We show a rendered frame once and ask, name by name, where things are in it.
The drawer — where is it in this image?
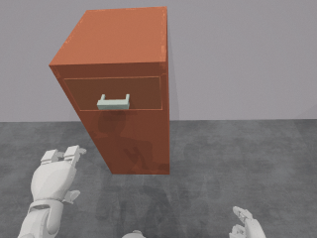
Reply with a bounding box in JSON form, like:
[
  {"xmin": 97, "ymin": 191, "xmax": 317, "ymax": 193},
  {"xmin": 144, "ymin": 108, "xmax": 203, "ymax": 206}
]
[{"xmin": 64, "ymin": 75, "xmax": 162, "ymax": 110}]

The left robot forearm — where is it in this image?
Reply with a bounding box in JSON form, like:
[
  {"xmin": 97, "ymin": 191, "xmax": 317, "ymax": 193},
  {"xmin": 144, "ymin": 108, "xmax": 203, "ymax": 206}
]
[{"xmin": 18, "ymin": 198, "xmax": 64, "ymax": 238}]

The right robot hand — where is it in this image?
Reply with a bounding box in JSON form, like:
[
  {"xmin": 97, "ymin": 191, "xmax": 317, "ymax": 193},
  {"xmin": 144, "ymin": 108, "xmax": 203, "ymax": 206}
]
[{"xmin": 229, "ymin": 206, "xmax": 266, "ymax": 238}]

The cabinet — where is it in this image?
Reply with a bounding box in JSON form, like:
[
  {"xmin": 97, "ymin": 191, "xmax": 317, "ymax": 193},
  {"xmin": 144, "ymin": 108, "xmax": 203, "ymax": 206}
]
[{"xmin": 49, "ymin": 6, "xmax": 170, "ymax": 175}]

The robot left shin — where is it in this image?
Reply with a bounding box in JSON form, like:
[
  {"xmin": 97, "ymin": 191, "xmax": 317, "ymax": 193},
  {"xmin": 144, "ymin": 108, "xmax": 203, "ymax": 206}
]
[{"xmin": 133, "ymin": 230, "xmax": 143, "ymax": 235}]

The handle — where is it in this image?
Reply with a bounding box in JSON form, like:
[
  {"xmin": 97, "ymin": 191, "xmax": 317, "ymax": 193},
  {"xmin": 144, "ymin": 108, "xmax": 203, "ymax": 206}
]
[{"xmin": 97, "ymin": 94, "xmax": 130, "ymax": 110}]

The left robot hand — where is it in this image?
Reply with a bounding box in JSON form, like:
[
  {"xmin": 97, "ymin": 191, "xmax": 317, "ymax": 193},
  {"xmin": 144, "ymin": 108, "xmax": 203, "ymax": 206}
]
[{"xmin": 31, "ymin": 145, "xmax": 87, "ymax": 205}]

